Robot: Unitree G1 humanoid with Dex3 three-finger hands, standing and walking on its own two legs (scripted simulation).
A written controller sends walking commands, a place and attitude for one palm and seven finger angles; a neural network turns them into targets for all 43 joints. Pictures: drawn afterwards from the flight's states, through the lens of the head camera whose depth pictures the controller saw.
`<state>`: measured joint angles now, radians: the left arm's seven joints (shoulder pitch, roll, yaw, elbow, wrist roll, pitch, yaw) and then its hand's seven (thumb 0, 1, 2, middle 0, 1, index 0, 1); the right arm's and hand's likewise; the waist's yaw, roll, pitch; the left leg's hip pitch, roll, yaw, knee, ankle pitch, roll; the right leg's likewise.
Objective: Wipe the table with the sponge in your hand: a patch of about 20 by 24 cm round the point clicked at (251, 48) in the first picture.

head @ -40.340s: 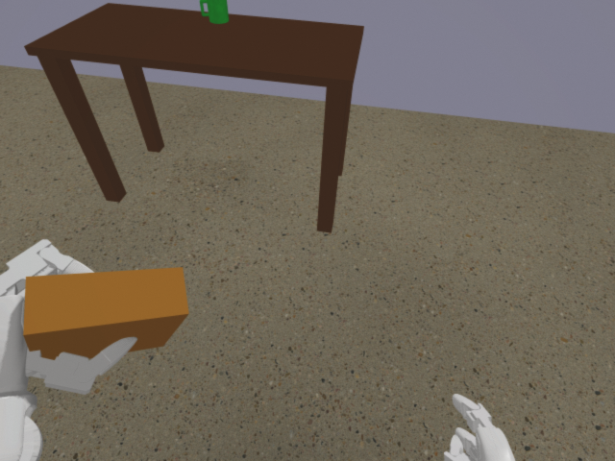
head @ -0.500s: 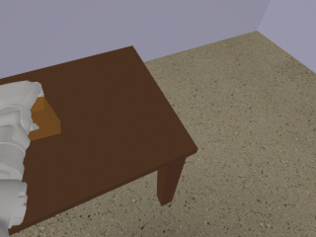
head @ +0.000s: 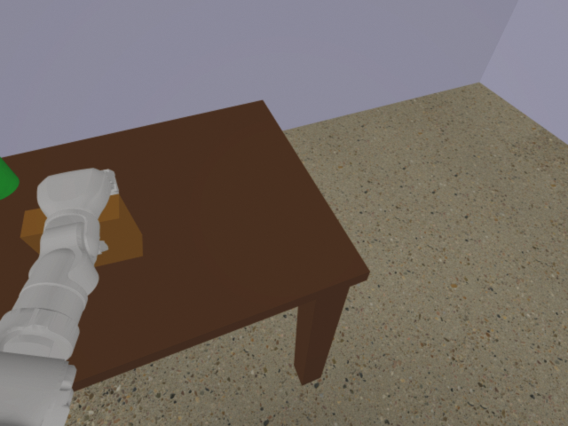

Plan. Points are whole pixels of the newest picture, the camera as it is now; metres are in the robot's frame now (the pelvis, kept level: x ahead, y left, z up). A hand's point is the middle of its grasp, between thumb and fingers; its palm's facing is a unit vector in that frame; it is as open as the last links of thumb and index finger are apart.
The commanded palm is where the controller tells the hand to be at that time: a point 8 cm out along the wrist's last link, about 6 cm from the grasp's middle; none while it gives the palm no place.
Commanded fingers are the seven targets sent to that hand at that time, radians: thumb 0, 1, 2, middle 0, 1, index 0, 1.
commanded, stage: wipe back along the middle lane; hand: left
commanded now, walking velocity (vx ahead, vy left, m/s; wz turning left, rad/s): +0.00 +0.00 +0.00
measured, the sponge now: (94, 242) +0.38 +0.34 +0.00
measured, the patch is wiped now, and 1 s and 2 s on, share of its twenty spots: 0.55 0.75 0.80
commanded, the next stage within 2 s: slide across to the third lane in 0.72 s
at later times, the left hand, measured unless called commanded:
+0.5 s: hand (99, 242) +0.35 +0.29 +0.06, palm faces -0.03 +0.00 -1.00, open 9.0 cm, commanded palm +0.31 +0.27 +0.09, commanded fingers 0.00 0.10 1.30 -1.20 -1.60 -1.20 -1.60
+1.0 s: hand (108, 267) +0.31 +0.26 +0.06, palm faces -0.01 -0.02 -1.00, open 9.0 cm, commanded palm +0.28 +0.24 +0.10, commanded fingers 0.00 0.10 1.30 -1.20 -1.60 -1.20 -1.60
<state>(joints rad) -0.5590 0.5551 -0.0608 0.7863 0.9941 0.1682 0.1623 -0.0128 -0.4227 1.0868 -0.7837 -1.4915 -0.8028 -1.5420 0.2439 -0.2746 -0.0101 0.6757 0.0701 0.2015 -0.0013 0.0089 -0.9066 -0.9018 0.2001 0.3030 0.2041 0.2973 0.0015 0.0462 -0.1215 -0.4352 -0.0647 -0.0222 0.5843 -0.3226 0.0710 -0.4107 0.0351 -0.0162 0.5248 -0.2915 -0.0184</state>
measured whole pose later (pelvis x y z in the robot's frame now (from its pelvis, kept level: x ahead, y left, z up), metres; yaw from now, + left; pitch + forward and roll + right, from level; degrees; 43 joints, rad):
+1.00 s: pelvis +0.00 -0.03 +0.00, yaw +0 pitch +4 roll +0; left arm -0.16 0.45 -0.12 0.28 0.95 0.37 0.14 0.03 -0.42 1.08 -0.78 -1.50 -0.81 -1.53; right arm 0.13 -0.28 0.00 0.65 0.07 0.15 -0.01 0.01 -0.91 -0.90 0.20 0.30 0.20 0.30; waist 0.05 0.08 -0.08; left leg -0.28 -0.05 -0.03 0.53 -0.32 0.04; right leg -0.27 0.05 -0.02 0.51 -0.31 -0.05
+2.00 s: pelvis -0.03 -0.05 +0.00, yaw +1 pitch +6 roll +0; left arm -0.59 0.41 -0.18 0.77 1.00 0.30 0.13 0.01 -0.49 1.09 -0.87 -1.41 -0.90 -1.43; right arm 0.16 -0.27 0.01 0.70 0.07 0.16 -0.06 0.01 -0.91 -0.90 0.20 0.30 0.20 0.30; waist 0.02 0.05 -0.09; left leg -0.41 -0.04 -0.04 0.59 -0.29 0.01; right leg -0.41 0.06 -0.04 0.58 -0.28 -0.08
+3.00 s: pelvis -0.03 -0.03 -0.01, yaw -1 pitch +17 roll -2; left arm -0.98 0.62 -0.04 1.23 1.07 0.16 0.17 -0.01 -0.51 1.11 -0.88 -1.41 -0.90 -1.44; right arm 0.31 -0.28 0.01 0.72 0.06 0.13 -0.03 0.01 -0.91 -0.90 0.20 0.30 0.20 0.30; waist -0.12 0.04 -0.13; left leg -0.67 -0.01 -0.02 0.71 -0.33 0.03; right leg -0.65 0.09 -0.03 0.63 -0.28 -0.06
